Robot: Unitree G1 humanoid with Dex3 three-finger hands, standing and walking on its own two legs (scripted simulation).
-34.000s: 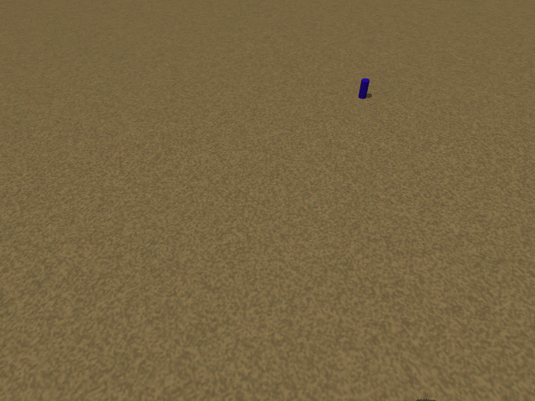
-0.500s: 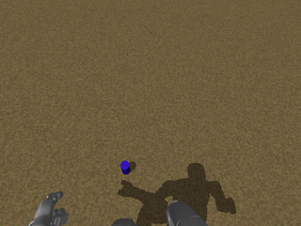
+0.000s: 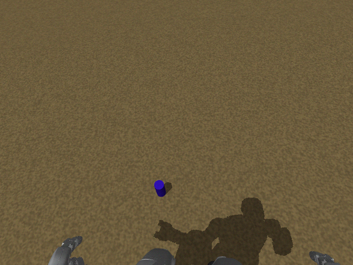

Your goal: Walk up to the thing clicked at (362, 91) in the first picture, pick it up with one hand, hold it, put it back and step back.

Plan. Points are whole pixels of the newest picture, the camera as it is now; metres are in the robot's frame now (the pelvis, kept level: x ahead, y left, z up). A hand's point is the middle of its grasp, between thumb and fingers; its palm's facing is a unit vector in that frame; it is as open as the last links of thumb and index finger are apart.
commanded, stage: step back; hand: left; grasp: from the side
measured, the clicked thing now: (160, 188) +0.51 +0.17 -0.70
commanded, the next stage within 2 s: none
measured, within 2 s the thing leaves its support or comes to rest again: neither
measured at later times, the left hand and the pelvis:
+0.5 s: hand out of the picture -0.05 +0.27 -0.16, palm faces -0.07 -0.92 -0.39, open 7.4 cm; pelvis -0.15 -0.01 -0.01, yaw -3 degrees
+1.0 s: hand out of the picture -0.17 +0.22 -0.15, palm faces +0.02 -0.93 -0.36, open 7.4 cm; pelvis -0.31 -0.04 -0.01, yaw +3 degrees
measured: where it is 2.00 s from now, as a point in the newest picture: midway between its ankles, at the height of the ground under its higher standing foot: outside the picture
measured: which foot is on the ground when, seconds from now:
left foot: up 0.00-0.08, down 0.10-0.58, up 0.60-0.88, down 0.90-1.00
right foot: down 0.00-0.12, up 0.14-0.52, down 0.54-0.94, up 0.96-1.00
